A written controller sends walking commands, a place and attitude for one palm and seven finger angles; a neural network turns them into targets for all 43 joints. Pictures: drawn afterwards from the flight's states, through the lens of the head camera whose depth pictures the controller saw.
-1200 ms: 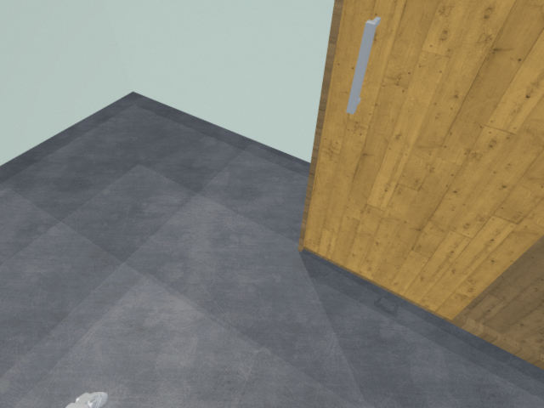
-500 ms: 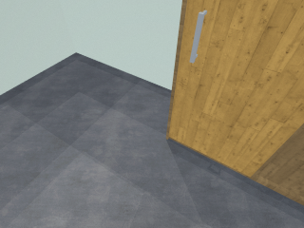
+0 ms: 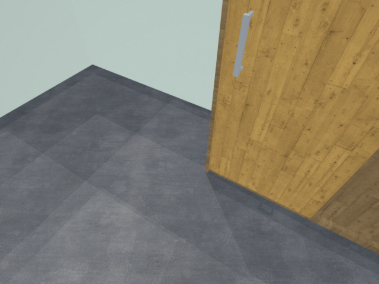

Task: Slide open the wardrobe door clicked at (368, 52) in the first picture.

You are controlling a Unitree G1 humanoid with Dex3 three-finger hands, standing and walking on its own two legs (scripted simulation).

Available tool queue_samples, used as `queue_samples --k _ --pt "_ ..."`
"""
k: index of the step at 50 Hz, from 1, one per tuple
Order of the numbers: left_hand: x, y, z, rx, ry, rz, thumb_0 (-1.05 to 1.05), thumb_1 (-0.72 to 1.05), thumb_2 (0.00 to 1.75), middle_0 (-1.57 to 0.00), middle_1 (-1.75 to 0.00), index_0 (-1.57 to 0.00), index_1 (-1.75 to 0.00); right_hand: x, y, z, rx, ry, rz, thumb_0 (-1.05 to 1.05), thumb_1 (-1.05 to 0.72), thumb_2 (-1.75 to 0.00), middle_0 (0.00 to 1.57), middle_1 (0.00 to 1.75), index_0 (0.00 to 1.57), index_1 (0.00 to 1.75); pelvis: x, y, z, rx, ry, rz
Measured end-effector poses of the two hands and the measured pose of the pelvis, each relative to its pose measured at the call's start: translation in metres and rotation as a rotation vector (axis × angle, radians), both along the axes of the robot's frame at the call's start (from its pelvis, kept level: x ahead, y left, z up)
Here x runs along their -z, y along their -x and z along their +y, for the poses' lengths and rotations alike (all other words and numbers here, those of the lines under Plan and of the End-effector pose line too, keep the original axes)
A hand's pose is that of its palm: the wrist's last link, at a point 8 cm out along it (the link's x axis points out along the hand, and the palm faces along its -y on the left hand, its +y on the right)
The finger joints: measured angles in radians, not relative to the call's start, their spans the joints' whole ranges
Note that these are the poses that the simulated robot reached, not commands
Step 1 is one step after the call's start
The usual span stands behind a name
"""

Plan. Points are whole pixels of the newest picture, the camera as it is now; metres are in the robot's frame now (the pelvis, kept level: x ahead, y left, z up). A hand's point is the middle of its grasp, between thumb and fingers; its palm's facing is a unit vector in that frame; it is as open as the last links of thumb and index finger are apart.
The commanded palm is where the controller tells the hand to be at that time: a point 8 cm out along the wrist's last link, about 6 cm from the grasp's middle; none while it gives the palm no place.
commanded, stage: look at it before walking up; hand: left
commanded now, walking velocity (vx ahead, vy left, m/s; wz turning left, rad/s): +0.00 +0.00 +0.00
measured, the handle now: (243, 45) +0.83 -0.14 +0.11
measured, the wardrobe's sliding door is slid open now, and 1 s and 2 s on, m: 0.00 0.00 0.00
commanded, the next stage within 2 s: turn to face it in 0.24 s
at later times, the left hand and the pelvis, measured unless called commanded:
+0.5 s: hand out of the picture +0.09 +0.24 -0.16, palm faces -0.05 -0.94 -0.33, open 7.4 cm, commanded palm none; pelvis +0.01 +0.00 +0.00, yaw -3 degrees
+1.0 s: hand out of the picture +0.06 +0.16 -0.17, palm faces -0.22 -0.95 -0.23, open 7.4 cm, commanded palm none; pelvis -0.02 -0.02 -0.01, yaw -16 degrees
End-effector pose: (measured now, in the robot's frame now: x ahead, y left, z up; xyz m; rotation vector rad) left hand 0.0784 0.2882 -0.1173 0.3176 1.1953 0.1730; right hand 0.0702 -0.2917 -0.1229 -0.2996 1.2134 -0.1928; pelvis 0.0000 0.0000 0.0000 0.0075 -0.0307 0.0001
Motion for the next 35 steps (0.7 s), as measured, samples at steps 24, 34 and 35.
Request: queue_samples --k 24,34,35 --pt "0.004 -0.009 -0.002 -0.001 -0.003 0.019 0.0 0.91 0.9 -0.2 -0.3 -0.2 -0.3 -0.001 -0.016 0.001 0.024 0.011 -0.031 0.0 -0.9 -0.9 0.2 0.3 0.2 0.3 0.002 -0.009 0.0 0.037 0.001 0.006" --pt "0.029 -0.003 -0.04 0.076 0.061 0.084 0.0 0.91 0.9 -0.2 -0.3 -0.2 -0.3 0.027 0.028 0.023 0.154 -0.075 -0.039 0.0 -0.9 -0.9 0.2 0.3 0.2 0.3 0.019 0.007 -0.006 0.156 -0.029 0.005" --pt "0.03 -0.002 -0.046 0.082 0.064 0.086 0.0 0.91 0.9 -0.2 -0.3 -0.2 -0.3 0.032 0.034 0.023 0.167 -0.087 -0.033 0.0 -0.9 -0.9 0.2 0.3 0.2 0.3 0.021 0.008 -0.009 0.169 -0.031 0.002"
